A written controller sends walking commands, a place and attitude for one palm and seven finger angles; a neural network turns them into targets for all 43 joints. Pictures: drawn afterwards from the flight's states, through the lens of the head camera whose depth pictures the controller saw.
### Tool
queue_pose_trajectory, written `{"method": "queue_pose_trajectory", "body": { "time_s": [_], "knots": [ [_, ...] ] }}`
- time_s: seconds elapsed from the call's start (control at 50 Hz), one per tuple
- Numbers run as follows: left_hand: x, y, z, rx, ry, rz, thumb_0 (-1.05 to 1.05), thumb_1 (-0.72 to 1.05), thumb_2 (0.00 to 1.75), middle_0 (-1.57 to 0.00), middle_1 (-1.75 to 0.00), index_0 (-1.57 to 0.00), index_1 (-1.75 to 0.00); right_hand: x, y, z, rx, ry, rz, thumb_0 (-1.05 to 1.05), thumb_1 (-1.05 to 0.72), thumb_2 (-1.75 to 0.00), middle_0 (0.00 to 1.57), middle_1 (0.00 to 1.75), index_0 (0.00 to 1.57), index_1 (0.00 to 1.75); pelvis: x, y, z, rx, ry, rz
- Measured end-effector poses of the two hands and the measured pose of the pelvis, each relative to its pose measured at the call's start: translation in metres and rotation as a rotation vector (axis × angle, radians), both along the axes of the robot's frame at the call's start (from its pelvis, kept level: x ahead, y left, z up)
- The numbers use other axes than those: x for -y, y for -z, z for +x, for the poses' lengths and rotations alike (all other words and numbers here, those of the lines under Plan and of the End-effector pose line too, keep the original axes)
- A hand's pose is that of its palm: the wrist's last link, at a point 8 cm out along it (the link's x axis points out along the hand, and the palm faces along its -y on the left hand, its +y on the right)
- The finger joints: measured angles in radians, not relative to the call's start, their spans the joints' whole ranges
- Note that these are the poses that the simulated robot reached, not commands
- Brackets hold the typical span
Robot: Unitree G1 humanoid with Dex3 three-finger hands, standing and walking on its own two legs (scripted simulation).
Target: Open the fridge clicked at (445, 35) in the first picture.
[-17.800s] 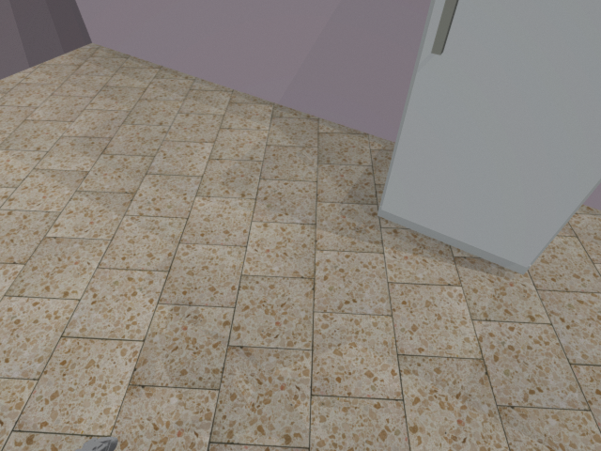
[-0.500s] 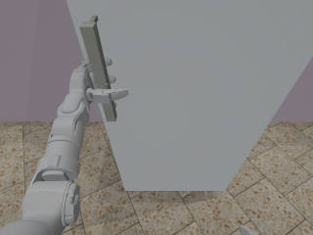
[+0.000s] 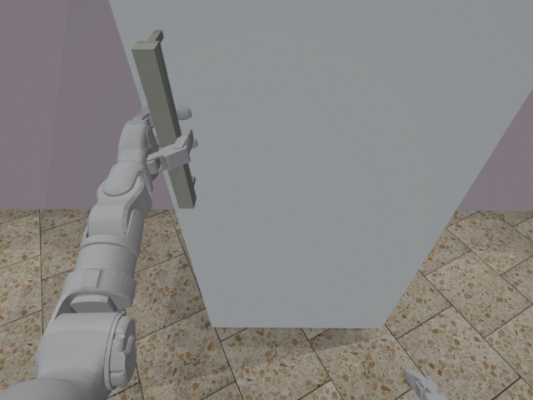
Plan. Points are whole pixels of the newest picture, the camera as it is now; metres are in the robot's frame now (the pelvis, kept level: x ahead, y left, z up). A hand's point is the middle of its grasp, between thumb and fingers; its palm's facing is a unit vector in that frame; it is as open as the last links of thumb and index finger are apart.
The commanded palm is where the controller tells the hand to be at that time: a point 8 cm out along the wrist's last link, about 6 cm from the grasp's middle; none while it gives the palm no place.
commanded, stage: grip the handle and tug to test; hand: left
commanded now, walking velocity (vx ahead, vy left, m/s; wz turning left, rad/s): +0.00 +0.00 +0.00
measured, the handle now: (174, 131) +0.47 +0.17 +0.18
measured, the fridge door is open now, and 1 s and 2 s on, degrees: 0 0 27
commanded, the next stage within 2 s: pull the door a little, standing still in 0.60 s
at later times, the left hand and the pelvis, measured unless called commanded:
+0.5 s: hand (182, 149) +0.42 +0.15 +0.18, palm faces +0.04 -1.00 +0.01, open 6.0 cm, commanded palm +0.37 +0.20 +0.18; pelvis +0.01 +0.00 +0.00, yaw -1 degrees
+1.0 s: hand (182, 151) +0.42 +0.15 +0.18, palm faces +0.04 -1.00 +0.01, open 6.0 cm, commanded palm +0.35 +0.19 +0.18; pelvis +0.04 +0.00 +0.00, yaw -2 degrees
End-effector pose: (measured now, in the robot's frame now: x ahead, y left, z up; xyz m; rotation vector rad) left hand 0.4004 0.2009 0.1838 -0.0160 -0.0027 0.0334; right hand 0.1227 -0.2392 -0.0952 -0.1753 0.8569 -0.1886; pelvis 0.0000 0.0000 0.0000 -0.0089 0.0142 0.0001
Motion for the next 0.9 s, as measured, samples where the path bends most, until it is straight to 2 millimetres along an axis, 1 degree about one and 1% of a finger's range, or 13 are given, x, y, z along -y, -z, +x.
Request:
{"method": "queue_pose_trajectory", "body": {
  "time_s": [0.3,0.44,0.52,0.58,0.74,0.9],
  "knots": [
    [0.001,0.000,-0.001,0.001,-0.007,0.001,0.00,0.64,0.83,-0.37,-1.40,-0.40,-1.40,0.010,0.003,-0.017,-0.022,0.035,0.000,0.01,-0.90,-0.90,0.20,0.30,0.20,0.30,0.004,0.000,-0.002,0.002,0.010,0.001],
    [0.002,0.000,-0.002,0.008,-0.013,0.005,0.00,0.66,0.82,-0.35,-1.40,-0.36,-1.40,0.010,0.003,-0.016,-0.015,0.047,0.012,0.01,-0.90,-0.90,0.20,0.30,0.20,0.30,0.003,-0.001,0.003,0.002,0.023,0.003],
    [0.002,0.000,-0.002,0.012,-0.010,0.007,0.00,0.67,0.80,-0.35,-1.40,-0.35,-1.40,0.009,0.001,-0.007,-0.002,0.046,0.017,0.01,-0.90,-0.90,0.20,0.30,0.20,0.30,0.002,-0.001,0.008,0.002,0.027,0.004],
    [0.002,0.000,-0.003,0.015,-0.011,0.007,0.00,0.67,0.79,-0.34,-1.40,-0.34,-1.40,0.008,-0.001,0.003,0.015,0.042,0.022,0.01,-0.90,-0.90,0.20,0.30,0.20,0.30,0.001,-0.001,0.013,0.001,0.032,0.005],
    [0.002,0.001,-0.005,0.020,0.001,0.008,0.00,0.69,0.76,-0.33,-1.40,-0.33,-1.40,0.002,-0.011,0.038,0.071,0.025,0.032,0.01,-0.90,-0.90,0.20,0.30,0.20,0.30,0.000,-0.001,0.028,-0.004,0.041,0.005],
    [0.002,0.000,-0.005,0.007,-0.006,0.001,0.01,0.67,0.77,-0.33,-1.40,-0.36,-1.40,-0.005,-0.015,0.069,0.077,-0.034,0.020,0.01,-0.90,-0.90,0.20,0.30,0.20,0.30,-0.001,-0.001,0.036,-0.010,0.018,0.004]
  ]
}}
